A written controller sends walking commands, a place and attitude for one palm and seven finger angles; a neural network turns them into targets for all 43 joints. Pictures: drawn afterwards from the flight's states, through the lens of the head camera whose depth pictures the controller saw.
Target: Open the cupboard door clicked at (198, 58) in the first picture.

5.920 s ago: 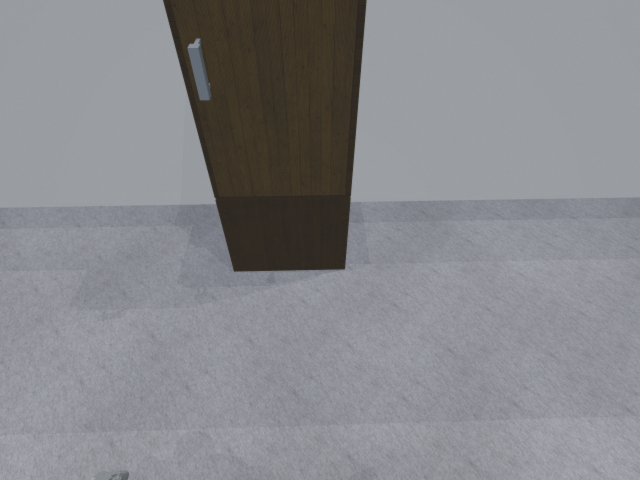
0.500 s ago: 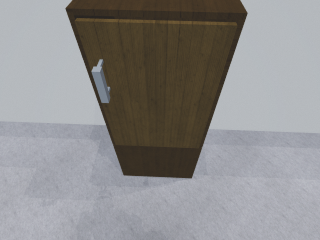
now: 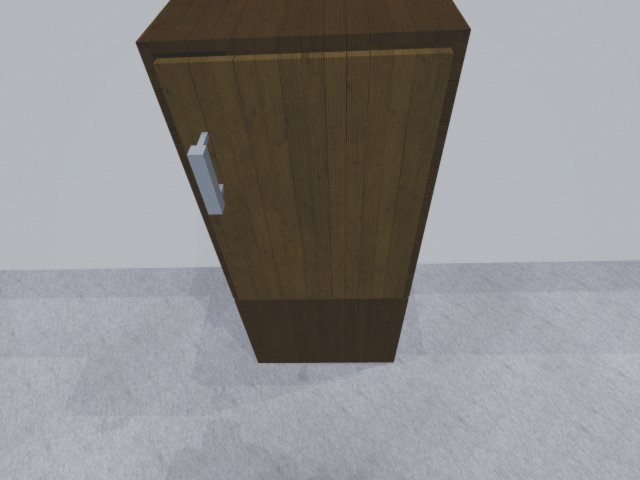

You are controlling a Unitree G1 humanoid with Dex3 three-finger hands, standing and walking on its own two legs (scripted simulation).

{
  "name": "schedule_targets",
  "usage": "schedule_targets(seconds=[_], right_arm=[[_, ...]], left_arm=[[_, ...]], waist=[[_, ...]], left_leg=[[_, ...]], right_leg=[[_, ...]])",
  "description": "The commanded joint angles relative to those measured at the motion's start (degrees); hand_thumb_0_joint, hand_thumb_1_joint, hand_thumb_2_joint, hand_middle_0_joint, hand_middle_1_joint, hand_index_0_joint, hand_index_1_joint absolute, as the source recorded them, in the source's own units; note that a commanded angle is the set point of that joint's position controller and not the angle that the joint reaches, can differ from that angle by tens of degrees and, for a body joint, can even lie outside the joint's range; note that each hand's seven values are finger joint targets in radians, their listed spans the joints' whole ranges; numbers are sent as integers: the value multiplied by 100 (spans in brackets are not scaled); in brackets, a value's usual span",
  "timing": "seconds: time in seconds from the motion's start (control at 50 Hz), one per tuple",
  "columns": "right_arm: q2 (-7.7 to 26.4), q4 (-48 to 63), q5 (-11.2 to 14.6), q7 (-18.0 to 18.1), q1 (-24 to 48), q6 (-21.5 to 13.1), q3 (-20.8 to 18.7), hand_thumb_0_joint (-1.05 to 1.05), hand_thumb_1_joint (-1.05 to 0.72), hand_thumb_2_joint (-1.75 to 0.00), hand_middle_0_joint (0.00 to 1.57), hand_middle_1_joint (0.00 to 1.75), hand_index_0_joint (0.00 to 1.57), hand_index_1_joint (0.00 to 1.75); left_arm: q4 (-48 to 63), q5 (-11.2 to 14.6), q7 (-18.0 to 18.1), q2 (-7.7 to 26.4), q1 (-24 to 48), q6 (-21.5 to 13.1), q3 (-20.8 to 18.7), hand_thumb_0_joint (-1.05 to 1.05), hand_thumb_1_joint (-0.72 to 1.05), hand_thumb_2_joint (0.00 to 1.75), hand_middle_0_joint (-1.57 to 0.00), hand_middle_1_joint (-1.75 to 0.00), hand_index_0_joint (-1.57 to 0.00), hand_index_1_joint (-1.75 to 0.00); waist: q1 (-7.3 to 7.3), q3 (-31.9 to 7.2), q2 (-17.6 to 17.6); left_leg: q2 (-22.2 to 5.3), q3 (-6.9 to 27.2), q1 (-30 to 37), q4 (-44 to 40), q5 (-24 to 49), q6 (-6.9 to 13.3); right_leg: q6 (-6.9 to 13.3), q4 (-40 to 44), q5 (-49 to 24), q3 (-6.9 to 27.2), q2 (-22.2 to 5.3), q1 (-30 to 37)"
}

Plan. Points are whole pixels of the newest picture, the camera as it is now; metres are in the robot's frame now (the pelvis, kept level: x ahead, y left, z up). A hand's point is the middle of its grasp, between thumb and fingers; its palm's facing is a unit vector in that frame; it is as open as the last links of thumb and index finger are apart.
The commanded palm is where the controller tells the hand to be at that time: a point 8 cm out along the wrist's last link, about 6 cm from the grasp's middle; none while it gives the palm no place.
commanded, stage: come to a stop and stand still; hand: left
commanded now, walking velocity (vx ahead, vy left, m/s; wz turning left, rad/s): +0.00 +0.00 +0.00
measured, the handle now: (210, 173) +0.55 +0.22 +0.08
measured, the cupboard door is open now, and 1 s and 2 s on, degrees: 0 0 0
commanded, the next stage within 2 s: look again from close up in 0.86 s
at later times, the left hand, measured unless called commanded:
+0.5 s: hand out of the picture +0.01 +0.15 -0.16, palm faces +0.00 -0.98 -0.22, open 7.4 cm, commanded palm none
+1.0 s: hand out of the picture +0.02 +0.14 -0.16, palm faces +0.04 -0.97 -0.22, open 7.4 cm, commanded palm none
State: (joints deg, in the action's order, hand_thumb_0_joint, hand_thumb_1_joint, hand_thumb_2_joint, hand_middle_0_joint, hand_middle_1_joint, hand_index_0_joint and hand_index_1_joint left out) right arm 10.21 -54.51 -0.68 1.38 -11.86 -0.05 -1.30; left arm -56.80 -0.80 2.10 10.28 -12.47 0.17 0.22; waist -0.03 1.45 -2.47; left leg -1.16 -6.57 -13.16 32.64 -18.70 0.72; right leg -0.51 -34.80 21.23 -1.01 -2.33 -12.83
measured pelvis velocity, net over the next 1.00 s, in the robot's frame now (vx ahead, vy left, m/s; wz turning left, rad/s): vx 0.02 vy -0.04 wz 0.02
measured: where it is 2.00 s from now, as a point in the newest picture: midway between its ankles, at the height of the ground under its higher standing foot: outside the picture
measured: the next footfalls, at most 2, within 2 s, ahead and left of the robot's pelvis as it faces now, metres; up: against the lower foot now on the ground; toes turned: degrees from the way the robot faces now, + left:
none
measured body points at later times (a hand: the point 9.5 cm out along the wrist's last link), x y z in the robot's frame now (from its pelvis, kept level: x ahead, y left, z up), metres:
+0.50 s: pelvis +0.00 -0.03 +0.01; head +0.02 -0.04 +0.46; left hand +0.01 +0.20 -0.14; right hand -0.01 -0.25 -0.16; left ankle -0.01 +0.11 -0.73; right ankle -0.03 -0.12 -0.73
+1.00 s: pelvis +0.02 -0.04 +0.01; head +0.03 -0.05 +0.46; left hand +0.02 +0.19 -0.14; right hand +0.04 -0.27 -0.15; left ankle -0.01 +0.11 -0.73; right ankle -0.03 -0.12 -0.73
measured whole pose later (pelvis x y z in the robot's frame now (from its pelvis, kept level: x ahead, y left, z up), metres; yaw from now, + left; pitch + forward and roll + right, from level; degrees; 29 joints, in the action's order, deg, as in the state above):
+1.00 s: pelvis +0.02 -0.04 +0.01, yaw +1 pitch +0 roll +1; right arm 9.9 -64.2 -0.6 2.1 -13.2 -1.0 -0.1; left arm -63.7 -0.7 1.3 9.6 -14.4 -1.3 0.3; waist -0.5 1.6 -0.4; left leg -3.9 -4.2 -8.7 23.9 -14.6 -3.1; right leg 3.0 -26.5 18.4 -3.6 1.0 -7.9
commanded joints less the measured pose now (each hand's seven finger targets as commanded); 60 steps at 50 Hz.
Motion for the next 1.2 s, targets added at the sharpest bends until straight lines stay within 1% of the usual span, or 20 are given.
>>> schedule_targets(seconds=[0.0, 0.04, 0.12, 0.22, 0.28, 0.44, 0.48, 0.54, 0.56, 0.6, 0.62, 0.68, 0.78, 0.86, 0.94, 0.96, 1.04, 1.06, 1.12, 1.18], right_arm=[[575, 178, -47, -29, -219, -92, -71, 0, -90, -90, 20, 30, 20, 30], [590, 124, -50, -41, -271, -94, -49, 0, -90, -90, 20, 30, 20, 30], [592, -50, -47, -43, -389, -131, -7, 0, -90, -90, 20, 30, 20, 30], [606, -296, -28, -19, -485, -182, 32, 0, -90, -90, 20, 30, 20, 30], [589, -447, -17, -4, -544, -188, 46, 0, -90, -90, 20, 30, 20, 30], [491, -742, -9, 28, -638, -171, 67, 0, -90, -90, 20, 30, 20, 30], [481, -781, -3, 35, -656, -174, 61, 0, -90, -90, 20, 30, 20, 30], [456, -818, -4, 48, -634, -175, 68, 0, -90, -90, 20, 30, 20, 30], [429, -833, -1, 50, -640, -172, 64, 0, -90, -90, 20, 30, 20, 30], [448, -833, -3, 58, -606, -176, 59, 0, -90, -90, 20, 30, 20, 30], [452, -837, -5, 60, -620, -181, 55, 0, -90, -90, 20, 30, 20, 30], [458, -839, -4, 69, -579, -179, 49, 0, -90, -90, 20, 30, 20, 30], [458, -851, -5, 73, -489, -161, 51, 0, -90, -90, 20, 30, 20, 30], [411, -847, -7, 75, -485, -163, 56, 0, -90, -90, 20, 30, 20, 30], [493, -834, -7, 80, -428, -165, 52, 0, -90, -90, 20, 30, 20, 30], [433, -848, -9, 82, -455, -165, 47, 0, -90, -90, 20, 30, 20, 30], [508, -845, -9, 89, -432, -166, 45, 0, -90, -90, 20, 30, 20, 30], [437, -871, -10, 92, -443, -165, 59, 0, -90, -90, 20, 30, 20, 30], [489, -876, -9, 96, -434, -171, 55, 0, -90, -90, 20, 30, 20, 30], [465, -902, -7, 94, -450, -169, 53, 0, -90, -90, 20, 30, 20, 30]], left_arm=[[255, -13, 8, 745, -181, -68, -129, 0, 90, 90, -20, -30, -20, -30], [246, -10, -12, 786, -158, -75, -119, 0, 90, 90, -20, -30, -20, -30], [171, 1, -31, 812, -168, -115, -116, 0, 90, 90, -20, -30, -20, -30], [-11, 16, -37, 809, -267, -160, -111, 0, 90, 90, -20, -30, -20, -30], [-147, 16, -28, 791, -321, -185, -99, 0, 90, 90, -20, -30, -20, -30], [-426, 26, -24, 694, -418, -188, -82, 0, 90, 90, -20, -30, -20, -30], [-452, 17, -14, 694, -448, -205, -88, 0, 90, 90, -20, -30, -20, -30], [-506, 22, -13, 661, -476, -205, -87, 0, 90, 90, -20, -30, -20, -30], [-507, 12, -9, 655, -483, -204, -91, 0, 90, 90, -20, -30, -20, -30], [-521, 17, -6, 650, -510, -211, -95, 0, 90, 90, -20, -30, -20, -30], [-527, 14, -5, 652, -507, -216, -106, 0, 90, 90, -20, -30, -20, -30], [-529, 7, 2, 658, -523, -224, -117, 0, 90, 90, -20, -30, -20, -30], [-522, 4, 1, 669, -504, -211, -123, 0, 90, 90, -20, -30, -20, -30], [-509, 6, -4, 649, -500, -215, -133, 0, 90, 90, -20, -30, -20, -30], [-494, 17, -9, 712, -515, -225, -144, 0, 90, 90, -20, -30, -20, -30], [-482, 6, -4, 697, -495, -224, -156, 0, 90, 90, -20, -30, -20, -30], [-490, 18, -8, 720, -491, -225, -162, 0, 90, 90, -20, -30, -20, -30], [-477, 14, -6, 688, -474, -212, -163, 0, 90, 90, -20, -30, -20, -30], [-489, 22, -7, 691, -495, -216, -159, 0, 90, 90, -20, -30, -20, -30], [-484, 13, -4, 685, -501, -215, -167, 0, 90, 90, -20, -30, -20, -30]], waist=[[18, 246, 380], [30, 313, 438], [31, 163, 432], [-6, -37, 310], [-7, -85, 371], [0, 112, 259], [14, 40, 370], [-1, 99, 266], [6, 116, 368], [3, 56, 283], [7, -17, 322], [-6, 24, 396], [-16, 193, 314], [-9, 109, 412], [-30, 31, 341], [-20, 53, 435], [-23, -45, 307], [-34, 76, 340], [-40, 8, 274], [-50, 84, 373]], left_leg=[[-455, 709, -11, -1005, 485, 166], [-422, 684, -1, -1079, 281, 142], [-410, 649, 121, -1096, 523, 116], [-473, 625, 269, -1082, 1009, 103], [-486, 598, 331, -1035, 1223, 83], [-505, 555, 379, -1078, 1179, 39], [-520, 536, 439, -1025, 1320, 29], [-529, 528, 447, -1056, 1328, 19], [-545, 523, 462, -1057, 1349, 20], [-544, 517, 512, -1028, 1432, 14], [-551, 514, 534, -1016, 1504, 14], [-547, 494, 515, -988, 1572, 2], [-542, 493, 472, -1040, 1462, -17], [-550, 499, 509, -1055, 1462, -18], [-543, 494, 533, -1008, 1548, -35], [-549, 488, 513, -1018, 1591, -34], [-557, 488, 567, -1012, 1644, -49], [-559, 497, 515, -1038, 1648, -37], [-569, 513, 579, -1039, 1698, -39], [-565, 499, 521, -1060, 1660, -39]], right_leg=[[242, 973, -555, 466, -285, -391], [254, 1143, -240, 527, -306, -481], [275, 1248, -389, 547, -348, -349], [293, 1172, -1125, 463, -392, -40], [302, 1158, -1539, 445, -408, 95], [324, 1288, -1564, 454, -406, 50], [325, 1262, -1868, 448, -403, 136], [327, 1281, -1907, 436, -406, 126], [320, 1278, -1953, 420, -388, 134], [323, 1270, -2105, 447, -405, 151], [323, 1247, -2207, 428, -406, 218], [314, 1237, -2466, 416, -413, 258], [313, 1323, -2302, 433, -413, 178], [313, 1354, -2328, 405, -410, 261], [301, 1363, -2538, 415, -441, 332], [302, 1343, -2633, 369, -425, 383], [310, 1340, -2698, 367, -446, 422], [308, 1341, -2642, 331, -423, 405], [309, 1351, -2608, 355, -422, 393], [291, 1383, -2597, 333, -428, 409]])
